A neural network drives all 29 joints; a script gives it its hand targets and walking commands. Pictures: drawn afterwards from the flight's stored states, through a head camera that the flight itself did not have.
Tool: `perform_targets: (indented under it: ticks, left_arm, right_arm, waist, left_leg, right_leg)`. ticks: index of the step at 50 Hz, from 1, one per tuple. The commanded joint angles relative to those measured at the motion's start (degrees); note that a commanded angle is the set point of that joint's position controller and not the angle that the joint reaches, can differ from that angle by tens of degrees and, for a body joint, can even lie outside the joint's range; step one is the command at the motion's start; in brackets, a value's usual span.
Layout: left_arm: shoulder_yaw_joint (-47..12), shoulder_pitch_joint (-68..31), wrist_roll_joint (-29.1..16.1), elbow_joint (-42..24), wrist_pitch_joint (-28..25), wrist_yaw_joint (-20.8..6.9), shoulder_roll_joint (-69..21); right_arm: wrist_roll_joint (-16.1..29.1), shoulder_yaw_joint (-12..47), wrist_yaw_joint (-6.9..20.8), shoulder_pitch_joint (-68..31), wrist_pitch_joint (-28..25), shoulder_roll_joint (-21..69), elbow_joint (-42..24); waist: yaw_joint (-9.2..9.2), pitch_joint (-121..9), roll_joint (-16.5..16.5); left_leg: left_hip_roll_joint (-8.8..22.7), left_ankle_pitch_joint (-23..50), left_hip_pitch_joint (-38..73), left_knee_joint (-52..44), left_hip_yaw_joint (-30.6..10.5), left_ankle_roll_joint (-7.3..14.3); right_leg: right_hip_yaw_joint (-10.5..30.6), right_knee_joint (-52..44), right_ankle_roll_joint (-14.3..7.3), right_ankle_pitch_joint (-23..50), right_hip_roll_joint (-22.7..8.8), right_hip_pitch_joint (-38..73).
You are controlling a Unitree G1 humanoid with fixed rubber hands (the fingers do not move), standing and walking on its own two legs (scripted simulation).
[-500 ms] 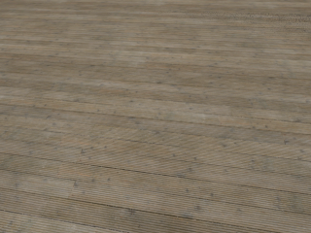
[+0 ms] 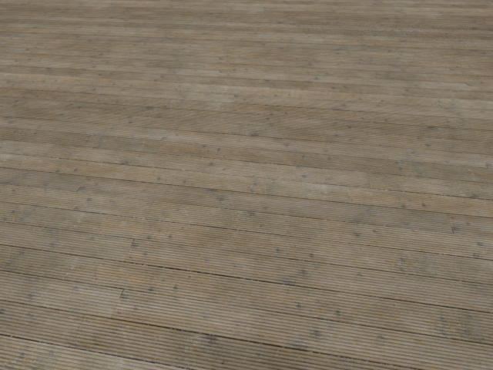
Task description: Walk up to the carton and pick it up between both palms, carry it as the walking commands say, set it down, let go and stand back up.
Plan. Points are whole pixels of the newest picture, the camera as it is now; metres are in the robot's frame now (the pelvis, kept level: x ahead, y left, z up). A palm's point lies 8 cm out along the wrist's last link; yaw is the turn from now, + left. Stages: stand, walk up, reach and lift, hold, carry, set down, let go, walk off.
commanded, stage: stand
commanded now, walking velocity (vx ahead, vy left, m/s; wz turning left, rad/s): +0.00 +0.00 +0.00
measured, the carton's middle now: out of the picture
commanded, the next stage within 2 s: walk up in 0.78 s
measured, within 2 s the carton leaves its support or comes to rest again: neither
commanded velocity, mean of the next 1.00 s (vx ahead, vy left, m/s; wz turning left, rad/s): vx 0.00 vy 0.00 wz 0.00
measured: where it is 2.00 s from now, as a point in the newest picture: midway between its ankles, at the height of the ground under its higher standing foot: outside the picture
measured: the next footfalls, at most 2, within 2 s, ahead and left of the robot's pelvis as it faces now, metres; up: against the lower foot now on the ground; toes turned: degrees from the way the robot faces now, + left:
right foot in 1.54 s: +0.09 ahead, +0.03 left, +0.00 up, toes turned +26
left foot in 2.00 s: -0.16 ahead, +0.25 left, +0.00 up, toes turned +54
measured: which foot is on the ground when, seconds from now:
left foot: down 0.00-1.00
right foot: down 0.00-1.00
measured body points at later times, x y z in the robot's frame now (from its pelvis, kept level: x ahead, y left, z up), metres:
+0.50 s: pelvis +0.01 +0.00 +0.00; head +0.03 +0.01 +0.45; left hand +0.08 +0.30 -0.14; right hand +0.09 -0.29 -0.13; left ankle +0.01 +0.11 -0.74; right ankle +0.00 -0.13 -0.74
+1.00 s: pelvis +0.02 +0.01 +0.00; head +0.03 +0.01 +0.45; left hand +0.11 +0.30 -0.13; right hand +0.12 -0.29 -0.13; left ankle +0.01 +0.11 -0.74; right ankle +0.00 -0.13 -0.74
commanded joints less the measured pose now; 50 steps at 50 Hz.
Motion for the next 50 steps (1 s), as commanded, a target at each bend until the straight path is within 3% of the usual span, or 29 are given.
perform_targets:
  ticks: [1,3,5,6,8,10,11,13,14,16,18,21,25,28,29,30,32,34,35,36,37,38,41,44,45,47,48,49,50]
  left_arm:
    - [2.03,-0.59,-0.04,-3.46,-1.22,0.67,11.77]
    - [2.02,-2.89,0.37,-3.7,-1.0,0.55,11.28]
    - [2.16,-2.99,0.11,-3.7,-0.91,0.74,10.96]
    - [2.3,-1.24,0.03,-3.45,-0.64,0.72,12.05]
    - [2.16,-2.43,-0.22,-2.74,-0.87,0.88,12.57]
    - [2.12,-2.33,-0.08,-3.8,-0.83,0.84,12.23]
    - [2.39,-2.69,-0.49,-3.42,-0.88,0.77,12.65]
    - [2.08,-2.61,-0.5,-3.98,-0.69,0.7,11.53]
    - [2.19,-1.45,-0.3,-3.22,-1.03,0.68,11.76]
    - [2.17,-1.54,-0.33,-3.4,-0.88,0.96,11.17]
    - [1.98,-1.28,0.04,-3.65,-0.81,0.71,11.51]
    - [1.76,-0.49,0.11,-2.81,-1.39,0.63,11.55]
    - [2.09,-1.48,-0.18,-3.56,-0.65,0.95,12.25]
    - [2.1,-1.41,-0.11,-3.06,-0.87,0.97,11.39]
    - [2.16,-2.07,0.22,-4.34,-0.78,0.76,10.56]
    - [1.85,-0.97,-0.24,-4.2,-0.76,0.71,10.4]
    - [2.42,-1.5,-0.2,-3.96,-0.77,0.57,11.32]
    - [2.3,-1.29,-0.11,-4.09,-0.84,0.63,11.53]
    - [2.65,-1.77,-0.35,-4.82,-0.76,0.73,11.99]
    - [2.8,-2.29,-0.23,-4.41,-0.62,1.09,11.73]
    - [2.93,-1.4,-0.1,-4.59,-0.62,1.02,12.42]
    - [2.89,-0.83,-0.2,-4.19,-0.6,0.93,11.39]
    - [2.26,-0.76,-0.35,-4.49,-0.55,0.63,10.25]
    - [2.72,-0.72,-0.04,-4.08,-0.62,0.89,11.28]
    - [2.5,-1.25,-0.2,-4.72,-0.51,0.79,10.77]
    - [2.49,-2.51,0.15,-5.23,-0.36,0.84,10.31]
    - [2.88,-0.99,0.36,-4.63,-0.55,0.9,11.6]
    - [6.51,0.33,-2.48,-7.83,0.14,1.34,16.58]
    - [7.14,3.41,-2.97,-7.93,0.37,1.47,17.42]
  right_arm:
    - [0.05,-2.65,-0.6,-2.5,-1.19,-13.25,-3.07]
    - [0.0,-2.01,-0.63,-3.21,-0.97,-10.95,-3.69]
    - [0.08,-2.45,-0.64,-3.66,-0.88,-12.1,-3.24]
    - [0.18,-2.47,-0.68,-1.9,-1.17,-12.47,-3.43]
    - [0.03,-2.19,-0.65,-2.53,-1.17,-11.69,-3.22]
    - [0.32,-2.45,-0.68,-3.04,-1.04,-13.04,-3.28]
    - [0.26,-2.42,-0.49,-3.3,-0.89,-13.11,-3.16]
    - [0.46,-2.02,-0.37,-2.81,-1.07,-12.13,-3.5]
    - [0.1,-2.48,-0.23,-1.92,-0.79,-12.57,-2.74]
    - [-0.18,-2.43,-0.13,-3.52,-0.89,-11.91,-3.5]
    - [0.14,-2.67,-0.77,-2.66,-1.02,-13.43,-3.32]
    - [0.43,-2.43,-0.53,-2.33,-0.66,-12.15,-2.73]
    - [0.01,-2.44,-0.51,-3.41,-0.86,-12.82,-3.16]
    - [0.4,-2.68,-0.55,-1.5,-1.22,-13.09,-2.04]
    - [0.42,-2.29,-0.84,-1.57,-1.24,-12.22,-3.07]
    - [0.05,-2.83,-0.86,-2.87,-1.26,-13.53,-2.67]
    - [0.19,-2.82,-0.66,-2.8,-1.47,-12.91,-3.05]
    - [0.36,-2.65,-0.65,-1.85,-1.06,-12.32,-3.05]
    - [0.36,-2.58,-0.72,-1.17,-1.17,-12.43,-2.63]
    - [0.1,-2.81,-0.77,-3.43,-1.32,-12.83,-3.28]
    - [0.51,-3.0,-0.88,-2.88,-1.11,-12.5,-3.18]
    - [0.07,-2.84,-1.11,-3.15,-0.87,-12.2,-2.77]
    - [-0.02,-3.81,-1.06,-2.25,-1.17,-14.53,-2.89]
    - [0.18,-3.18,-0.69,-2.49,-1.28,-12.17,-2.91]
    - [0.4,-3.01,-0.82,-2.61,-1.34,-12.16,-3.27]
    - [-0.02,-3.2,-1.27,-2.91,-1.29,-12.75,-3.07]
    - [0.09,-3.29,-1.14,-1.91,-1.2,-12.24,-3.36]
    - [-1.01,-5.04,0.82,0.56,0.89,-17.02,-11.11]
    - [-0.71,-5.28,1.84,0.59,2.23,-16.61,-12.69]
  waist:
    - [0.06,-8.46,2.0]
    - [-0.09,-6.74,-1.94]
    - [0.24,-5.16,0.39]
    - [0.13,-5.54,1.25]
    - [-0.44,-4.77,-1.54]
    - [0.08,-4.64,-0.86]
    - [-0.04,-5.06,1.09]
    - [-0.29,-5.75,-0.85]
    - [-0.47,-5.54,1.92]
    - [0.87,-6.71,-1.02]
    - [0.22,-6.47,0.92]
    - [0.37,-4.6,-1.98]
    - [-0.08,-6.8,2.35]
    - [0.13,-6.1,-1.08]
    - [-0.73,-6.88,0.39]
    - [0.34,-7.18,-1.46]
    - [0.09,-8.94,1.61]
    - [0.01,-7.62,-0.52]
    - [-0.58,-9.42,0.42]
    - [0.28,-8.2,-0.35]
    - [-0.06,-8.35,-0.47]
    - [0.56,-7.7,1.07]
    - [0.15,-6.77,2.62]
    - [0.38,-8.1,-1.99]
    - [0.61,-7.46,-0.17]
    - [-0.03,-7.16,-1.66]
    - [-0.37,-6.92,1.12]
    - [0.99,-5.27,5.61]
    - [1.95,-8.41,1.2]
  left_leg:
    - [7.27,9.91,1.68,-4.84,-5.4,1.05]
    - [7.74,11.1,1.84,-5.06,-5.55,0.51]
    - [6.98,9.35,0.43,-5.38,-5.42,0.72]
    - [7.36,8.17,0.12,-5.48,-5.26,0.56]
    - [7.65,8.84,0.69,-5.69,-5.46,1.09]
    - [7.33,9.0,1.0,-5.73,-5.92,1.22]
    - [7.46,9.67,1.04,-5.62,-5.59,0.82]
    - [7.23,9.34,1.08,-5.24,-5.64,1.0]
    - [6.87,7.83,1.11,-5.81,-5.22,0.67]
    - [7.16,9.05,1.16,-5.65,-5.49,0.69]
    - [7.04,9.63,1.76,-5.6,-5.24,0.7]
    - [7.99,12.92,1.27,-4.68,-6.04,1.23]
    - [7.14,11.09,2.13,-5.83,-4.66,0.71]
    - [7.37,13.14,1.89,-6.05,-5.81,0.88]
    - [7.16,14.71,3.27,-4.88,-4.96,1.21]
    - [7.7,15.69,2.76,-4.98,-5.7,1.54]
    - [7.53,16.89,2.49,-4.75,-5.11,1.19]
    - [7.5,16.81,3.54,-5.24,-4.83,0.84]
    - [7.82,16.52,3.89,-4.95,-5.58,0.99]
    - [7.78,17.86,3.58,-5.19,-5.3,0.97]
    - [7.42,18.82,5.04,-4.48,-5.06,0.5]
    - [7.49,19.41,2.75,-4.61,-5.16,1.2]
    - [7.49,19.7,2.91,-4.91,-5.04,1.03]
    - [7.73,17.79,3.89,-5.54,-5.77,1.22]
    - [7.36,18.31,2.62,-4.73,-5.01,1.17]
    - [7.85,18.46,3.06,-5.09,-5.14,1.48]
    - [7.42,18.04,2.75,-5.48,-5.23,1.19]
    - [5.09,33.94,-3.01,4.05,-6.35,4.75]
    - [4.69,33.58,-6.54,5.95,-7.26,5.04]
  right_leg:
    - [3.54,-3.99,-2.43,7.11,-5.48,2.59]
    - [3.48,-4.3,-2.41,6.2,-5.48,2.36]
    - [3.89,-5.18,-2.29,8.14,-5.82,1.94]
    - [3.78,-5.91,-2.39,5.33,-5.76,2.38]
    - [4.46,-5.77,-2.22,5.71,-5.92,1.31]
    - [3.64,-5.45,-2.27,5.42,-5.59,0.96]
    - [4.35,-5.82,-2.48,5.44,-5.66,0.99]
    - [4.17,-5.61,-2.34,5.65,-5.78,0.95]
    - [4.3,-5.62,-2.36,4.47,-5.99,1.53]
    - [3.67,-5.13,-2.3,5.42,-5.96,2.15]
    - [4.06,-5.69,-2.36,7.08,-6.01,1.63]
    - [3.93,-5.7,-2.38,6.68,-5.61,1.39]
    - [3.77,-6.05,-2.17,7.21,-6.33,2.97]
    - [3.61,-5.4,-2.35,9.12,-6.33,3.38]
    - [3.73,-5.21,-2.02,10.02,-5.87,2.18]
    - [3.24,-4.91,-2.14,11.26,-5.96,2.81]
    - [3.34,-5.25,-2.05,12.5,-6.29,4.45]
    - [3.22,-4.78,-1.8,11.09,-5.97,3.67]
    - [2.74,-3.91,-1.55,12.42,-5.97,3.89]
    - [2.95,-4.56,-2.07,11.48,-6.03,2.89]
    - [2.76,-4.82,-1.98,12.4,-5.61,2.42]
    - [3.19,-5.1,-2.24,10.55,-6.21,4.54]
    - [2.81,-5.34,-1.74,12.86,-6.28,3.71]
    - [2.14,-4.94,-1.54,12.41,-5.85,5.13]
    - [2.97,-4.96,-2.05,12.52,-6.27,4.27]
    - [2.72,-5.39,-1.75,12.33,-6.35,3.32]
    - [2.86,-5.08,-2.05,12.75,-6.21,3.74]
    - [0.58,1.59,-5.36,18.62,-5.27,2.33]
    - [1.61,3.53,-6.83,19.04,-5.75,5.53]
